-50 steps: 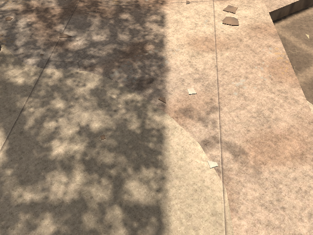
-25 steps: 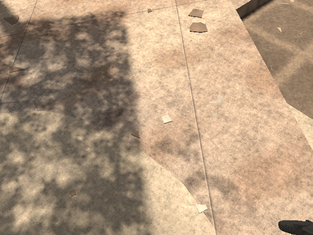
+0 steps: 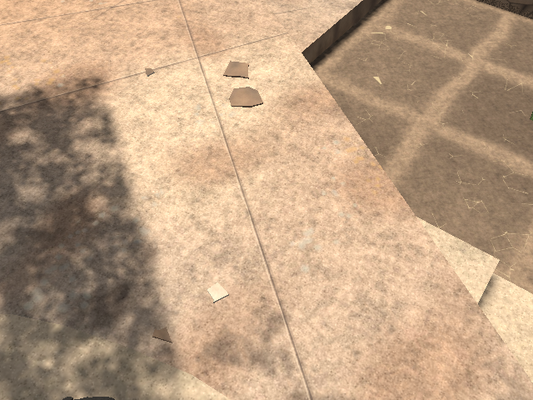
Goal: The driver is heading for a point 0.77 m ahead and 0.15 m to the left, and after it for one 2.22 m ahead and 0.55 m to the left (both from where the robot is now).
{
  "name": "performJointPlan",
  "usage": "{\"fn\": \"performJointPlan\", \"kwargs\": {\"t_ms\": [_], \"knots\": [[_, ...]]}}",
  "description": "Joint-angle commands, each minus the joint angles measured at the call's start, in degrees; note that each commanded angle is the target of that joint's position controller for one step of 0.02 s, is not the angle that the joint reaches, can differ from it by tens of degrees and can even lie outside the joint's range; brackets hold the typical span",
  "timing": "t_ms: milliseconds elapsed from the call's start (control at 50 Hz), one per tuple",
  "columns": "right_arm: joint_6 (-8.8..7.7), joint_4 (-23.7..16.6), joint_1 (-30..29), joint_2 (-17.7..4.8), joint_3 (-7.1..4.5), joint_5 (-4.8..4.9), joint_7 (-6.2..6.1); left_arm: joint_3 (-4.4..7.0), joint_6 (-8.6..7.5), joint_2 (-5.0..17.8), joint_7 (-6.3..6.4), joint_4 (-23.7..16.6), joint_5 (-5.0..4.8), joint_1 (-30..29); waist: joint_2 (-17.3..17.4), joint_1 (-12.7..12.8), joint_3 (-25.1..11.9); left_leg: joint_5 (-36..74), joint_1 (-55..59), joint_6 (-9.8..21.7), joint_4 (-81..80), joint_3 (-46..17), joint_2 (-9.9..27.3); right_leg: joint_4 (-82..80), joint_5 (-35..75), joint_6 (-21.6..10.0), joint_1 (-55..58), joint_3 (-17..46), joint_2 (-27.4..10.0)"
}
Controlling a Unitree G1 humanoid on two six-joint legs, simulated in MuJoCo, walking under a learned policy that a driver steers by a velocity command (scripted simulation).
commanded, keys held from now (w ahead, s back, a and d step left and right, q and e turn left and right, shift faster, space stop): w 0.18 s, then w+q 0.82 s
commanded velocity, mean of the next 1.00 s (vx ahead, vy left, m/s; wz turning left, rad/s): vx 0.50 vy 0.00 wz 0.34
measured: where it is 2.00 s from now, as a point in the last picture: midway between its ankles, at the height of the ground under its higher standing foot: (200, 304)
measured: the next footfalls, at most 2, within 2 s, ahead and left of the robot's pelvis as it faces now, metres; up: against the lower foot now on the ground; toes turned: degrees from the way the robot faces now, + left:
right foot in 0.16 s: +0.27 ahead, -0.14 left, +0.00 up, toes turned -1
left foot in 0.70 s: +0.54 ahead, +0.13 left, +0.00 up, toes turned +16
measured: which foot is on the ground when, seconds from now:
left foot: down 0.00-0.18, up 0.20-0.68, down 0.70-1.00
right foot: up 0.00-0.14, down 0.16-0.72, up 0.74-1.00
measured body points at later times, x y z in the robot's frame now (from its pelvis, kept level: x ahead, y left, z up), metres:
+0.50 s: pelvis +0.28 -0.05 +0.00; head +0.30 -0.05 +0.45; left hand +0.29 +0.23 -0.12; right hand +0.46 -0.30 -0.11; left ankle +0.42 +0.14 -0.68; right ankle +0.23 -0.14 -0.75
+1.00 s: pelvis +0.55 +0.05 +0.00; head +0.58 +0.08 +0.45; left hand +0.63 +0.37 -0.09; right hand +0.73 -0.19 -0.11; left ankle +0.50 +0.11 -0.75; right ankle +0.77 -0.07 -0.68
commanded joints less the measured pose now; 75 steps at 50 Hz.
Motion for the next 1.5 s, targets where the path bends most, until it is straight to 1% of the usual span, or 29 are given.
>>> {"fn": "performJointPlan", "kwargs": {"t_ms": [20,100,160,180,200,220,280,360,500,600,680,700,720,740,760,780,820,900,980,1060,1140,1160,1180,1200,1240,1300,1400,1460,1500], "knots": [[-0.14,-1.8,1.3,-10.1,-2.24,0.4,-0.39,0.27,-1.29,2.4,-0.81,-5.6,-0.47,-7.5,6.2,-0.4,2.1,14.8,-1.2,8.1,-4.0,-7.6,14.9,-5.2,4.2,-0.2,2.1,-2.0,1.8],[1.19,-0.3,2.1,-11.4,-2.69,0.58,-0.86,0.71,-1.85,4.0,-1.88,-6.7,-0.55,-8.9,7.1,1.2,2.2,22.3,5.4,6.7,0.6,-8.4,17.8,-9.4,-2.5,-2.9,3.8,-2.3,3.1],[1.66,-1.3,-0.3,-10.6,-2.11,0.15,-1.29,3.55,-1.81,9.8,-0.99,-1.5,0.26,9.8,6.0,11.0,-10.5,36.3,-2.2,3.0,23.0,-3.4,12.8,-10.4,-1.0,-8.0,33.3,-2.3,3.0],[0.79,-3.4,3.8,-5.3,-0.33,-0.93,-1.12,4.8,-1.49,15.6,-0.45,-0.5,1.45,17.9,-4.9,11.4,-20.4,14.2,-22.8,-0.7,44.8,-0.1,5.9,-9.0,-2.2,-15.3,56.8,18.8,-11.9],[-0.34,-2.4,5.9,-3.8,0.41,-0.23,-0.68,4.3,-1.04,13.4,-0.55,0.5,0.38,19.6,-13.4,11.2,-25.6,-20.2,-35.2,-1.9,57.2,-5.3,0.6,-17.2,-11.5,-20.4,62.6,37.7,-18.5],[-1.03,-3.1,1.4,-9.6,-1.24,1.35,-0.29,3.06,-0.89,9.7,-0.43,0.3,0.09,16.7,-7.4,12.0,-16.8,-18.9,-40.9,-1.2,61.7,-8.5,4.1,-19.4,-17.3,-17.6,55.9,32.2,-16.7],[-0.27,-4.3,-5.1,-8.8,-1.86,0.85,-0.5,1.52,-1.61,4.9,-0.55,0.3,0.9,7.1,-2.3,7.0,-3.0,-6.5,-36.8,-1.5,53.8,-6.4,10.3,-25.6,-9.8,-13.0,34.3,13.8,-9.9],[2.24,-3.8,-3.3,-5.2,-1.65,0.83,-0.9,2.1,-3.32,5.6,-0.55,2.4,1.39,5.2,-2.0,4.1,-0.3,0.2,-33.7,-3.3,50.1,-7.5,11.1,-31.1,-1.3,-13.0,26.5,3.9,-8.8],[1.6,-7.6,-14.8,-3.1,-0.93,0.27,0.8,2.68,-2.89,8.2,0.92,5.9,1.09,8.2,0.4,7.8,2.8,18.8,-34.5,-3.0,29.0,-3.4,9.6,-32.6,4.8,-10.3,30.5,-8.7,-7.1],[1.74,-12.3,-21.5,-3.3,-0.75,0.38,2.51,3.44,-0.57,10.0,1.34,8.6,-0.17,12.3,0.5,9.6,4.5,11.6,-38.7,-0.3,22.5,-0.1,8.4,-27.4,12.8,-9.1,42.6,-11.2,-10.8],[2.28,-11.6,-9.9,-8.2,-3.6,0.54,2.82,4.07,1.44,12.6,2.45,7.9,-0.49,9.9,-2.4,1.4,-4.4,2.5,-19.3,4.6,20.9,5.9,0.7,-5.4,43.5,-5.8,42.7,-14.8,-9.6],[2.54,-9.2,-0.2,-11.9,-5.61,0.65,1.92,3.65,1.39,12.0,2.77,7.3,-0.37,9.6,-0.1,-3.5,-9.4,5.5,-3.2,7.1,17.5,2.4,0.6,8.6,35.8,-3.6,33.5,-15.6,-7.2],[2.87,-8.5,3.8,-18.7,-7.31,0.83,0.72,1.57,0.2,5.6,2.16,4.6,1.51,13.7,13.2,-0.8,-14.9,2.1,18.4,15.7,16.3,-23.8,15.0,30.2,-3.3,0.2,8.7,-15.1,0.8],[2.11,-10.3,3.2,-17.9,-6.43,0.65,0.94,0.48,-2.29,4.3,1.18,3.6,1.06,12.9,13.8,0.0,-23.1,-3.1,26.9,22.9,6.4,-49.4,23.2,41.3,-34.5,0.9,-3.5,-1.7,9.0],[1.56,-10.2,2.5,-13.4,-5.12,0.11,1.1,1.65,-3.87,8.6,0.28,2.1,-1.3,6.3,9.0,-2.4,-18.2,-2.9,24.4,19.2,4.4,-42.3,21.4,42.4,-30.8,-0.5,-9.4,3.3,5.2],[1.15,-10.3,-0.3,-11.6,-4.62,0.21,1.03,1.41,-4.73,8.3,0.11,1.1,-1.79,3.9,6.5,-0.8,-11.4,0.4,16.3,16.8,4.3,-34.0,19.0,38.3,-25.7,-1.6,-9.8,2.4,2.7],[1.05,-11.9,-7.2,-8.2,-3.51,-0.07,0.74,2.09,-4.45,8.7,0.84,2.0,0.51,4.2,3.3,4.1,-4.9,11.0,1.1,14.0,2.6,-24.0,14.7,28.7,-19.8,-1.0,-2.7,1.9,-0.9],[0.83,-12.9,-8.1,-9.6,-3.84,-0.23,-0.34,1.84,-2.09,6.4,0.95,1.4,1.44,4.8,4.7,6.4,-3.1,19.4,-9.8,14.3,-0.5,-18.0,11.7,19.3,-14.1,2.5,2.7,0.3,-0.5],[1.4,-11.9,-5.1,-10.7,-4.27,0.33,-1.48,0.73,-2.17,4.1,0.66,-1.1,1.17,-4.2,6.5,3.0,-1.2,12.8,-13.4,10.6,0.1,-14.2,7.9,1.0,1.1,3.9,6.1,-0.3,2.6],[2.62,-10.2,-1.5,-11.0,-4.54,0.62,-2.01,1.26,-2.85,5.9,-0.12,-2.9,0.71,-8.5,8.0,1.6,-1.2,15.7,-10.7,8.0,6.0,-17.7,8.3,-8.2,4.8,3.0,10.2,0.5,6.1],[3.49,-11.1,-4.2,-8.4,-3.9,0.17,-2.85,2.38,-3.76,7.9,-0.56,-0.7,1.72,-0.7,9.4,6.0,-5.1,22.1,-5.2,3.9,18.6,-20.1,7.8,-13.9,6.7,-1.2,18.6,0.0,5.6],[3.27,-12.1,-3.8,-5.9,-3.03,-0.42,-2.76,2.73,-4.1,9.9,-0.3,-0.5,2.85,3.1,6.4,7.3,-10.2,17.9,-7.8,1.5,27.5,-17.8,4.5,-13.0,19.1,-3.7,28.5,3.2,0.4],[2.95,-12.1,3.6,-2.8,-1.97,-1.08,-2.73,3.05,-3.83,12.8,0.07,-0.6,4.1,7.0,-5.8,5.6,-17.8,-10.3,-20.8,-2.3,44.4,-13.4,-1.8,-8.9,40.1,-11.7,46.4,17.5,-13.0],[2.75,-11.4,10.8,-5.0,-1.79,-0.08,-2.32,3.4,-2.62,12.5,-0.39,1.4,2.2,9.9,-16.7,4.3,-24.5,-29.4,-29.4,-4.6,57.3,-11.8,-3.4,-11.2,32.3,-20.0,52.7,34.2,-21.3],[4.4,-10.6,2.0,-10.7,-3.26,0.62,-2.54,1.63,-1.16,6.8,-0.37,-0.5,1.08,4.4,-3.9,6.5,-14.2,-22.1,-33.8,-6.4,62.8,-11.4,1.2,-15.3,8.7,-15.6,41.4,25.5,-15.3],[6.64,-11.6,-2.7,-6.9,-2.57,-0.46,-2.99,0.0,-0.08,4.0,-0.54,0.3,2.25,-2.7,-4.1,3.3,-5.3,-16.9,-24.7,-6.8,47.8,-8.1,5.4,-20.1,5.2,-12.0,22.4,12.6,-7.4],[6.09,-10.1,-2.6,-4.2,-1.36,-0.83,-2.7,0.88,0.83,6.5,0.02,2.6,1.39,-1.8,-5.7,3.9,-10.0,-6.3,-12.0,-6.6,27.2,-3.8,5.0,-19.2,12.4,-13.6,22.6,7.2,-6.5],[6.53,-9.7,-4.1,-4.3,-1.39,-1.6,-2.21,0.04,1.7,5.2,-0.05,3.3,0.65,-2.4,-4.0,2.9,-7.5,3.8,-4.1,-4.3,14.5,-2.7,4.2,-19.4,-9.2,-10.1,17.9,6.4,-4.2],[6.59,-12.0,-7.4,-8.0,-1.74,-2.66,-2.57,-0.93,1.43,3.1,-0.61,4.4,1.84,0.5,2.3,5.1,-4.7,8.0,-2.2,-0.9,10.7,-10.6,11.4,-16.8,-23.8,-3.9,13.3,3.8,0.3]]}}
